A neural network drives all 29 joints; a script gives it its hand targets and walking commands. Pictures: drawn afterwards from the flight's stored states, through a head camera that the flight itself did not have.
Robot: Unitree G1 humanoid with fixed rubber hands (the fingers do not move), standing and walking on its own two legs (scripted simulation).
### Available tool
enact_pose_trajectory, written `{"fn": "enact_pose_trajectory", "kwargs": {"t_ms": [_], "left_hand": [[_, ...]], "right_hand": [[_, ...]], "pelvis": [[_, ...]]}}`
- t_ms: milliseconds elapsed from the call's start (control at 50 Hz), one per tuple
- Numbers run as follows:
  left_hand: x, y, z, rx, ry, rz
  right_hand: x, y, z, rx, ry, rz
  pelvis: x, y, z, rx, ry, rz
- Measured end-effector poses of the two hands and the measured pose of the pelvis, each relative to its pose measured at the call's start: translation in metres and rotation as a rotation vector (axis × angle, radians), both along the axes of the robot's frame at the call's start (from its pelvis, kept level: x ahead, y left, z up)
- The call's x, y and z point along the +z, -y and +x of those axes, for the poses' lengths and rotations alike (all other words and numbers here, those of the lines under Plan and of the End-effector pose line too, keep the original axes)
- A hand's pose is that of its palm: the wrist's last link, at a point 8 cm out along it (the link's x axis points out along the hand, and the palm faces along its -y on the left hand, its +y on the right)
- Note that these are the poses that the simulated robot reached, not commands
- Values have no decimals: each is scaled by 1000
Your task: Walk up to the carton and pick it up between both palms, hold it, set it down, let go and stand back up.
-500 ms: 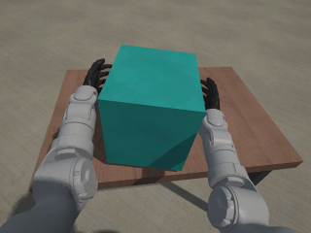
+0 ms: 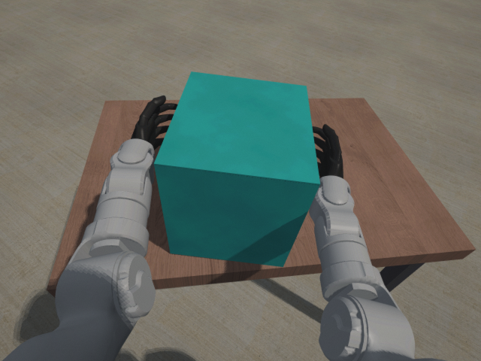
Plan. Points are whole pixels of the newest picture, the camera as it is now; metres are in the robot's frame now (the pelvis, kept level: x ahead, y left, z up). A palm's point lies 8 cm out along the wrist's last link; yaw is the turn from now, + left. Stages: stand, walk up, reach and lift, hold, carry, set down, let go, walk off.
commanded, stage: set down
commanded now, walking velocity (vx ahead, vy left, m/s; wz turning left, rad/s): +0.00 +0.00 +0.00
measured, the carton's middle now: (237, 170) +0.45 -0.03 +0.07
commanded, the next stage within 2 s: none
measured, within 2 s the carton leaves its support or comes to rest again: neither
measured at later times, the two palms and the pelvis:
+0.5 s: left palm (143, 145) +0.44 +0.13 +0.14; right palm (327, 174) +0.38 -0.18 +0.12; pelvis +0.00 +0.00 +0.00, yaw +1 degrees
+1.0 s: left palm (143, 146) +0.45 +0.13 +0.14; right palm (327, 175) +0.38 -0.18 +0.12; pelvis +0.00 +0.00 +0.00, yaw +0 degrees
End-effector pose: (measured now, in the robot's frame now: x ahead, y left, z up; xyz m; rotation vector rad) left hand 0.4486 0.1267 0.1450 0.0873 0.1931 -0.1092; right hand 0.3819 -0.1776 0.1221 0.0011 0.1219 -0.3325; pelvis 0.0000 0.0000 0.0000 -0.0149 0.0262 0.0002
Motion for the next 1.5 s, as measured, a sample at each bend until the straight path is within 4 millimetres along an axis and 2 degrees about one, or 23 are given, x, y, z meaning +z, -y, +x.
{"fn": "enact_pose_trajectory", "kwargs": {"t_ms": [180, 1500], "left_hand": [[-4, -4, -5, 11, -3, -14], [-13, -5, 1, -16, 28, -35]], "right_hand": [[-1, -2, -1, 9, 10, 0], [-3, 0, 0, 41, 51, -82]], "pelvis": [[0, -1, -4, 3, 6, 2], [1, 2, -3, -4, 33, 9]]}}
